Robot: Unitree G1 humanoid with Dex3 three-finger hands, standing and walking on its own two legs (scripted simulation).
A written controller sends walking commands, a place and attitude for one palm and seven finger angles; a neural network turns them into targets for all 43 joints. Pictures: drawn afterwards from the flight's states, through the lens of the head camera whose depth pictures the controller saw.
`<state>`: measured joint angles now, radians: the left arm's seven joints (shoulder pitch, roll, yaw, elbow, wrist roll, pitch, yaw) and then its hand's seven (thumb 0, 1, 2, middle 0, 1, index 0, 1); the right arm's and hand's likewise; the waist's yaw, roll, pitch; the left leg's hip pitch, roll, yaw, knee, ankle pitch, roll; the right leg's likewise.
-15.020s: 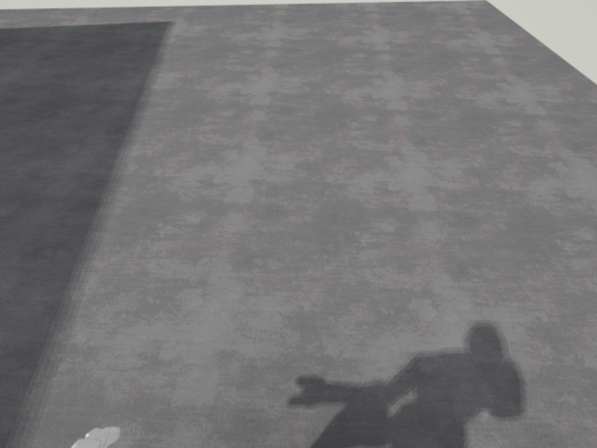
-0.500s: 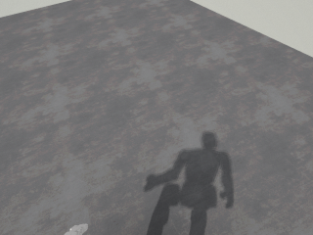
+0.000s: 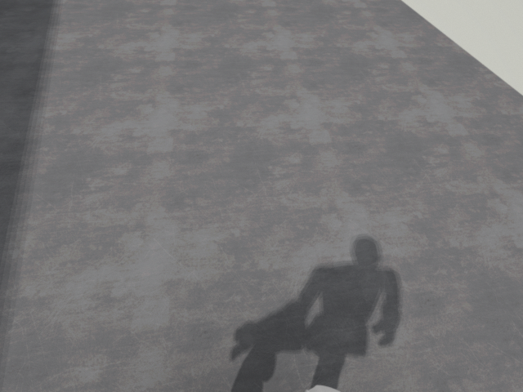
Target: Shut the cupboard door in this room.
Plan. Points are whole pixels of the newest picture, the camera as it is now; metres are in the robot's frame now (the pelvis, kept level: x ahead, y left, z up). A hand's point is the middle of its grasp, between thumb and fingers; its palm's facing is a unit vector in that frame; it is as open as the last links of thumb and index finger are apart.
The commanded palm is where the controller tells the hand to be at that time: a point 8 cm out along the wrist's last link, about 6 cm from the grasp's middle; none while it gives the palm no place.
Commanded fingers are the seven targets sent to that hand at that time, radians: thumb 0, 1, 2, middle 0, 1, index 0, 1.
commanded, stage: turn or walk to find it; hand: left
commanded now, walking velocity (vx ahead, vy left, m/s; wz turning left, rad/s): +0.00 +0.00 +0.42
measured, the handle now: out of the picture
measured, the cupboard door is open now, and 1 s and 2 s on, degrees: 72 72 72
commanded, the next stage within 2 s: stand and wait in 0.92 s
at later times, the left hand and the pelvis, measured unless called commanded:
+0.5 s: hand out of the picture +0.04 +0.17 -0.13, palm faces +0.22 -0.93 -0.28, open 7.3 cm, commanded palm none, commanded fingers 0.00 0.90 0.90 -0.20 -0.30 -0.20 -0.30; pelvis -0.01 -0.04 +0.01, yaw +13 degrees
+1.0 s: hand out of the picture -0.11 +0.21 -0.17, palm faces +0.47 -0.85 -0.25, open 7.3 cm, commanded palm none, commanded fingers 0.00 0.90 0.90 -0.20 -0.30 -0.20 -0.30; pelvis -0.05 +0.00 +0.01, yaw +25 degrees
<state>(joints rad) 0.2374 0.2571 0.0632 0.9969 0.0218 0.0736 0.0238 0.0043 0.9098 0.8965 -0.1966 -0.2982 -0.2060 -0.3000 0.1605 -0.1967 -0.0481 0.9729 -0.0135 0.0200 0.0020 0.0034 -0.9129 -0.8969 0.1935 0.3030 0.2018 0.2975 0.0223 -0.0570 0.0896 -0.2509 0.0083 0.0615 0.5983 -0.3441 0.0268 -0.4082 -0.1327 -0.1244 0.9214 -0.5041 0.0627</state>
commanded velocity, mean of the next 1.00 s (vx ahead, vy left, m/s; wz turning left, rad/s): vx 0.00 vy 0.00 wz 0.42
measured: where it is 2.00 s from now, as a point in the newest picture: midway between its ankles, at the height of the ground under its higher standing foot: outside the picture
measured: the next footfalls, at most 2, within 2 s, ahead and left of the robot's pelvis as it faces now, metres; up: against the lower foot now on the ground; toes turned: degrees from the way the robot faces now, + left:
right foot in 0.36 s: +0.05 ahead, -0.13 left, +0.00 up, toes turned +4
left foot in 0.82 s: -0.05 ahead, +0.11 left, +0.00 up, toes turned +27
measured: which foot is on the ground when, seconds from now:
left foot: down 0.00-0.38, up 0.40-0.80, down 0.82-1.00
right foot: up 0.00-0.34, down 0.36-0.82, up 0.84-1.00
